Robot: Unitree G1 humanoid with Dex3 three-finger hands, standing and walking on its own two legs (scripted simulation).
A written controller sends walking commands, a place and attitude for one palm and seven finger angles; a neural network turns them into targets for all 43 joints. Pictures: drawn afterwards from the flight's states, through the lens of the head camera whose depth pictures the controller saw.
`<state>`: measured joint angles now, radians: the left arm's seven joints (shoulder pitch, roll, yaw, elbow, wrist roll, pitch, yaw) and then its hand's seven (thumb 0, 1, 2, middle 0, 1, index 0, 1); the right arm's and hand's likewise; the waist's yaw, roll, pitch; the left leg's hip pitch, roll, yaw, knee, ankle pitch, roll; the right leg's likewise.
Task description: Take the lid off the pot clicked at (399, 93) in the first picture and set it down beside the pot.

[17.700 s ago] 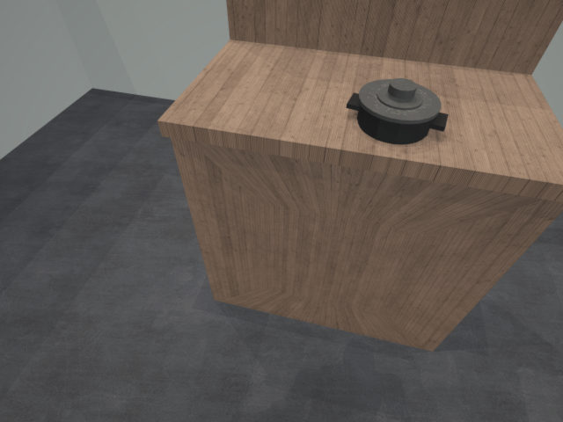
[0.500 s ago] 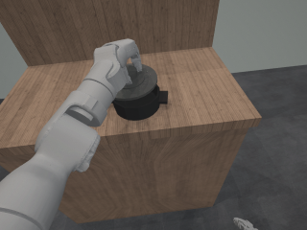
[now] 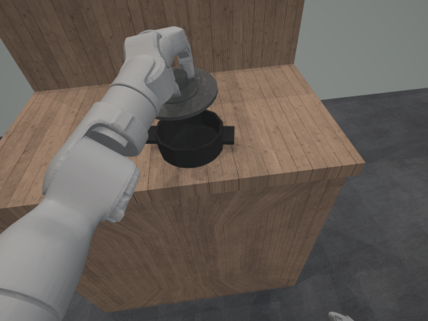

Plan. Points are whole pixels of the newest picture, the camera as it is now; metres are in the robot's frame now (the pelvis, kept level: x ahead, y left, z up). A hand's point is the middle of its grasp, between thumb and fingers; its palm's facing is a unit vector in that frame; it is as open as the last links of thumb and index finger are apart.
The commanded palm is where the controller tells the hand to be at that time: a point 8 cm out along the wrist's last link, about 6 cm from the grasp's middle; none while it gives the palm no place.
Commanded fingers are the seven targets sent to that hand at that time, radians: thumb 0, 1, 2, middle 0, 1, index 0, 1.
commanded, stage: lift the lid straight up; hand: left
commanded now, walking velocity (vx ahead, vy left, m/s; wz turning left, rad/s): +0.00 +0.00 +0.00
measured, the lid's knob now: (174, 80) +0.49 +0.08 +0.23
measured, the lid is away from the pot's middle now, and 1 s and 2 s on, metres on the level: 0.01 0.01 0.14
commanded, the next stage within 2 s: move the lid sideways beside the pot in 0.78 s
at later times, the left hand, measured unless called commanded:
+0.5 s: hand (166, 51) +0.47 +0.08 +0.30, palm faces -0.17 -0.18 -0.97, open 8.1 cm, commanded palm +0.45 +0.08 +0.37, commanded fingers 0.00 0.58 1.05 -0.80 -1.01 -0.81 -1.00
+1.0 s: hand (166, 43) +0.46 +0.07 +0.32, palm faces -0.13 -0.15 -0.98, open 8.1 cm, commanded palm +0.45 +0.09 +0.37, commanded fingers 0.00 0.58 1.05 -0.80 -1.01 -0.81 -1.00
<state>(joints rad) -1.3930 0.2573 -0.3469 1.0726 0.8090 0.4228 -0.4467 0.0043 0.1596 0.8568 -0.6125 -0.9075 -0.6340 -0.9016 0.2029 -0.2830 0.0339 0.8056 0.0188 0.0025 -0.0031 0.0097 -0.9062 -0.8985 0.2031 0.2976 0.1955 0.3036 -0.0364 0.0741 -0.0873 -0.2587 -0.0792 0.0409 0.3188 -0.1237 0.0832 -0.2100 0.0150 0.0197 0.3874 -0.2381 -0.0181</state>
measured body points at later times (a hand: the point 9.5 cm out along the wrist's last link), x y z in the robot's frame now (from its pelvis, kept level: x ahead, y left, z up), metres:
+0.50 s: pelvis +0.01 +0.01 +0.00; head +0.00 -0.03 +0.45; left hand +0.47 +0.08 +0.35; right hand +0.13 -0.24 -0.13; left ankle +0.02 +0.07 -0.75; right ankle -0.03 -0.11 -0.75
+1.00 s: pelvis +0.00 +0.01 +0.00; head +0.00 -0.02 +0.45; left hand +0.46 +0.08 +0.37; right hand +0.13 -0.24 -0.13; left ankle +0.02 +0.07 -0.75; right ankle -0.03 -0.11 -0.75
